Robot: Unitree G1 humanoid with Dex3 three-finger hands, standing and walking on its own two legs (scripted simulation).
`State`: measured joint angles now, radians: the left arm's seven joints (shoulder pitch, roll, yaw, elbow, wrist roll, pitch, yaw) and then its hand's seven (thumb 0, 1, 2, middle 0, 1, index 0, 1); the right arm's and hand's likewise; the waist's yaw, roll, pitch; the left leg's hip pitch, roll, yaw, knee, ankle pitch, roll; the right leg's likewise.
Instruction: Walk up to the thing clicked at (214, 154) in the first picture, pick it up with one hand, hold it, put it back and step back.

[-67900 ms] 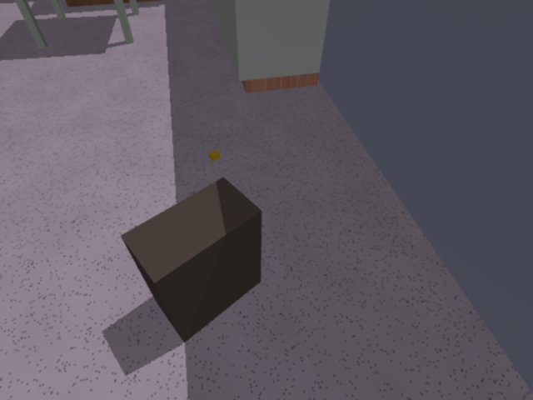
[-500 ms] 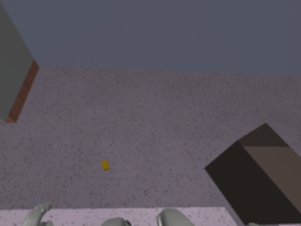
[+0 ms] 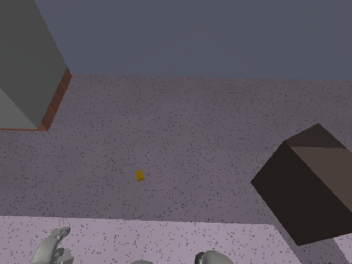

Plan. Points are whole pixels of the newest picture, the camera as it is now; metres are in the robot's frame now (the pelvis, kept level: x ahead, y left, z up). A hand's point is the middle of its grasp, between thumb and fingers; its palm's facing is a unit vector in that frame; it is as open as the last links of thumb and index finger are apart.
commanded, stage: step back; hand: left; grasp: from above
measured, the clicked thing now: (139, 175) +0.61 +0.23 -0.74
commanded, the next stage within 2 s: none
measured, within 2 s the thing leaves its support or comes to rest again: neither
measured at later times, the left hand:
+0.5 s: hand out of the picture -0.09 +0.25 -0.15, palm faces -0.10 -0.91 -0.41, open 7.4 cm
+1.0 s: hand out of the picture -0.21 +0.21 -0.14, palm faces +0.00 -0.94 -0.34, open 7.4 cm
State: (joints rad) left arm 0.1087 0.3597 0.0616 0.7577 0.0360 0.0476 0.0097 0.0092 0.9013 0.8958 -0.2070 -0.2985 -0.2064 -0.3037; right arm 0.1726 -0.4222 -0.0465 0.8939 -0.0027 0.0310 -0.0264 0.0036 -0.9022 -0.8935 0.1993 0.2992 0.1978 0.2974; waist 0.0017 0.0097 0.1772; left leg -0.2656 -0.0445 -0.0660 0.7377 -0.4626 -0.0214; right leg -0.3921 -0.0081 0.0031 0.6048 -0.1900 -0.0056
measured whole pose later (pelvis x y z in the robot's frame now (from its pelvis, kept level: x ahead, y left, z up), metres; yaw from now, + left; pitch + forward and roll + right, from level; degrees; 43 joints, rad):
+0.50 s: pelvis -0.18 -0.02 -0.01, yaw -6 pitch -4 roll -2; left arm 0.20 0.38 0.09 0.87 0.03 0.06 -0.01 0.01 0.91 0.90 -0.20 -0.30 -0.20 -0.30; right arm 0.06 -0.42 -0.06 0.79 -0.03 0.04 -0.01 0.00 -0.90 -0.89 0.20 0.30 0.20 0.30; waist 0.02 0.05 0.20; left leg -0.46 0.09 -0.01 0.65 -0.13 -0.01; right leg -0.22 0.05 0.03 0.68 -0.41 0.00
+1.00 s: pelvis -0.35 -0.04 +0.00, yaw +2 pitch -3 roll +0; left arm 0.10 0.36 0.06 0.78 0.02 0.10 0.00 0.01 0.90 0.90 -0.20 -0.30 -0.20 -0.30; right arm 0.22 -0.36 -0.03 0.89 -0.05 0.03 -0.02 0.01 -0.90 -0.89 0.20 0.30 0.20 0.30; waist -0.02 -0.03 0.17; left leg -0.27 -0.01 -0.03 0.64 -0.31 0.02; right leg -0.51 0.06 0.06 1.09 -0.51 -0.01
